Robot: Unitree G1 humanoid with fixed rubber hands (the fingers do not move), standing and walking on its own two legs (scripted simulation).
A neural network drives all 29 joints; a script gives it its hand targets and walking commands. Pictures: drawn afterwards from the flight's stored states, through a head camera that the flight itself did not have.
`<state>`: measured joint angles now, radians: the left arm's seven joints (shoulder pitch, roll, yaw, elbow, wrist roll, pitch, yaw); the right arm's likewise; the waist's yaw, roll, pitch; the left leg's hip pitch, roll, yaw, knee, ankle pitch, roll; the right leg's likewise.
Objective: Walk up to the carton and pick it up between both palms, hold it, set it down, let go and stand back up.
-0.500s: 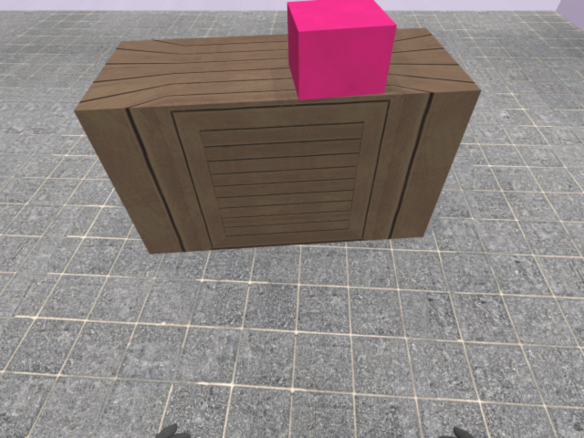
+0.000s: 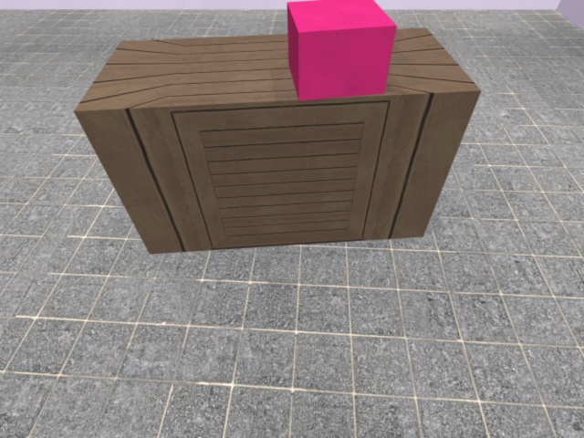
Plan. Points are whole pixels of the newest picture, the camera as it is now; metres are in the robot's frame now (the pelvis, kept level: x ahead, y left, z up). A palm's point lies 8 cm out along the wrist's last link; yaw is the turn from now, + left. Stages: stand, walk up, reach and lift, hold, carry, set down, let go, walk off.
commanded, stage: stand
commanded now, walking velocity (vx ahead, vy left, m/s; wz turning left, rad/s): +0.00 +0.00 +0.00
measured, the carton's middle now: (335, 47) +1.16 -0.09 +0.03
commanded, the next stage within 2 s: none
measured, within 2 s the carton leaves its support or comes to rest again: neither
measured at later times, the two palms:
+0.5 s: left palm out of the picture +0.03 +0.23 -0.13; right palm out of the picture +0.03 -0.23 -0.13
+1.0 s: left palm out of the picture -0.01 +0.21 -0.14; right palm out of the picture -0.01 -0.21 -0.14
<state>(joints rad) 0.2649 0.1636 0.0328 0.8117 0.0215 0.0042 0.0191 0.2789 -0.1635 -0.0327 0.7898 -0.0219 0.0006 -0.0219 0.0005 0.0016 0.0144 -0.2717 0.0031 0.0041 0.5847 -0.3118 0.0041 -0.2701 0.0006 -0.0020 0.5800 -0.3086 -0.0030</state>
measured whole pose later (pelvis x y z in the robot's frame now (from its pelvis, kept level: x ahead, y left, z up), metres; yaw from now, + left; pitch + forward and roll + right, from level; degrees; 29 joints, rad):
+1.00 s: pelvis +0.00 +0.00 +0.01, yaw +0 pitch -2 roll +0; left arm 0.29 0.12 0.03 1.10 0.01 0.00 0.04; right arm 0.30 -0.12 -0.03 1.08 -0.01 0.00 -0.04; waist 0.00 0.00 0.05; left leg -0.17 0.00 0.01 0.46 -0.24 0.00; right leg -0.17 0.00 0.00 0.45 -0.24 0.00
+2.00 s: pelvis +0.00 +0.00 +0.01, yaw +0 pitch -2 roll +0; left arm 0.31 0.10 0.01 1.16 0.01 0.00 0.04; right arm 0.31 -0.10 -0.01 1.15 -0.01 -0.01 -0.04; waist 0.00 0.00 0.05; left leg -0.17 0.00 0.01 0.45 -0.24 0.01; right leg -0.17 -0.01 0.00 0.44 -0.24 0.01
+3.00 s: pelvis +0.01 +0.01 +0.01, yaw +0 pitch -2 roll +0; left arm 0.32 0.10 0.00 1.16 0.01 -0.01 0.04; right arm 0.33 -0.10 0.00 1.15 -0.01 -0.02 -0.04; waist 0.00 0.00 0.05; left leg -0.16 -0.01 0.01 0.44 -0.25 0.01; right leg -0.16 -0.01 0.01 0.44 -0.25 0.01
